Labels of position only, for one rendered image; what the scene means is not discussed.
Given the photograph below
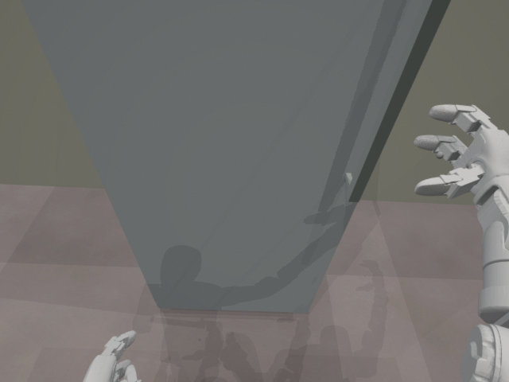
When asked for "handle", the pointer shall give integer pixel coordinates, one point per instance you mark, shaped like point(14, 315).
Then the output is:
point(421, 36)

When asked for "robot right forearm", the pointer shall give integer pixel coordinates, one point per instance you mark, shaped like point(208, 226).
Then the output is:
point(492, 204)

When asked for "left robot hand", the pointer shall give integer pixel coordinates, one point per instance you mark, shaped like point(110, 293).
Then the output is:
point(104, 367)

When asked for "fridge door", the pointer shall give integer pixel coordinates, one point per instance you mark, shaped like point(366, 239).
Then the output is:
point(222, 131)

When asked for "right robot hand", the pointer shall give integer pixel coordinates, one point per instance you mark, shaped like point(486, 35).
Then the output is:
point(489, 151)

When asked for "robot right upper arm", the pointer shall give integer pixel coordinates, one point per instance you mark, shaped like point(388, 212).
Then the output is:
point(486, 358)

